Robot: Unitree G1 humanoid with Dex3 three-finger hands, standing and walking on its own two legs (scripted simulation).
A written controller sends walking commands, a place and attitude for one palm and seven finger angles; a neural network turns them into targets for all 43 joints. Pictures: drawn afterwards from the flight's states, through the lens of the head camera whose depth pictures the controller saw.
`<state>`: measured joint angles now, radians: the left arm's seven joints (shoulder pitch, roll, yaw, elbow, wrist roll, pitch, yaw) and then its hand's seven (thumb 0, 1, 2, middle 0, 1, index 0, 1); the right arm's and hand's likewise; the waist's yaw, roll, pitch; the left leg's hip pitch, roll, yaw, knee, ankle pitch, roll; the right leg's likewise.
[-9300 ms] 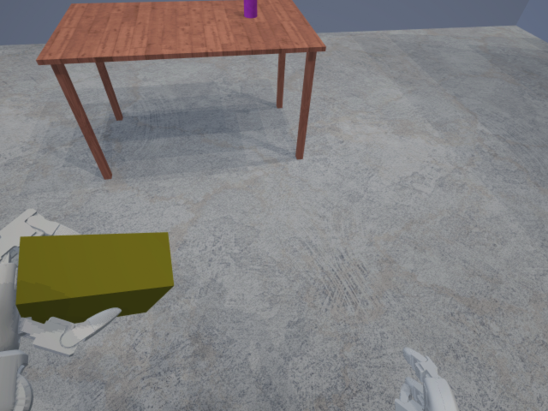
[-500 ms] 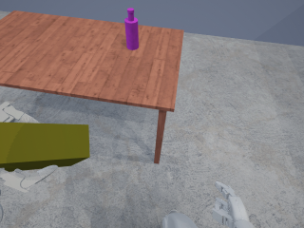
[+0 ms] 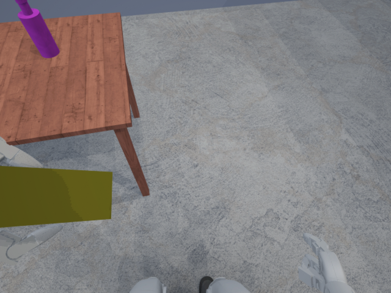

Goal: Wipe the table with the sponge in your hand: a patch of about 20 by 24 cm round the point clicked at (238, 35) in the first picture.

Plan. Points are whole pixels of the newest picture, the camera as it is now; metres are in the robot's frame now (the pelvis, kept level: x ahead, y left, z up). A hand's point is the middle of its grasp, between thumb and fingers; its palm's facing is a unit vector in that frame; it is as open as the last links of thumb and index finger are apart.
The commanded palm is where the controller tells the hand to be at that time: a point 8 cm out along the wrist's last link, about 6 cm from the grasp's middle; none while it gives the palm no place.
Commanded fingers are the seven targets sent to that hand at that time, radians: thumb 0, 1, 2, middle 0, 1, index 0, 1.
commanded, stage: turn to face it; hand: left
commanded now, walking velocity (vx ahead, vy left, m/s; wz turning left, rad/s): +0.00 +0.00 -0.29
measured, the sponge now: (61, 199) +0.23 +0.19 +0.15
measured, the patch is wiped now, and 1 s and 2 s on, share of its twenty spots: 0.00 0.00 0.00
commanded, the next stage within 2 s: take the last steps up to it in 0.24 s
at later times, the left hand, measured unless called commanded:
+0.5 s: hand (97, 215) +0.21 +0.13 +0.17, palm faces +0.19 -0.84 -0.51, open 10.4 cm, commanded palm +0.14 +0.20 +0.18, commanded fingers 0.00 0.10 1.30 -1.20 -1.60 -1.20 -1.60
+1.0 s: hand (32, 228) +0.19 +0.20 +0.17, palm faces +0.34 -0.83 -0.44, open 10.4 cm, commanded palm +0.14 +0.24 +0.18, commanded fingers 0.00 0.10 1.30 -1.20 -1.60 -1.20 -1.60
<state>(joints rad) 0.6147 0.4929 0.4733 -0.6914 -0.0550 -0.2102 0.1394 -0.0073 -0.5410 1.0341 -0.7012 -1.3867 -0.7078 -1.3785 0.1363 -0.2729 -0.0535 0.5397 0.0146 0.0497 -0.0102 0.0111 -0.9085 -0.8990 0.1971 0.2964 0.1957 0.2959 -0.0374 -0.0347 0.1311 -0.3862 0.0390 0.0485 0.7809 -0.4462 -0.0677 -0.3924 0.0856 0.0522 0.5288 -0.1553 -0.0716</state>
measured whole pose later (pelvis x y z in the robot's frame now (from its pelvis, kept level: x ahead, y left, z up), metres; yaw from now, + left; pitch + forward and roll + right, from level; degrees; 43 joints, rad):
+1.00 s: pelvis -0.05 -0.02 +0.00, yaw -5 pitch -1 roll +1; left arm 0.45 0.37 0.34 -0.43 0.01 -0.21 0.15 -0.01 -0.54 1.03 -0.70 -1.39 -0.71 -1.38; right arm 0.23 -0.16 0.00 0.61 0.00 -0.08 -0.05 0.01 -0.90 -0.90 0.20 0.30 0.20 0.30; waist 0.01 0.01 0.00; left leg -0.21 0.03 0.11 0.54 -0.31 0.02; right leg -0.37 -0.05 -0.12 0.85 -0.48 0.02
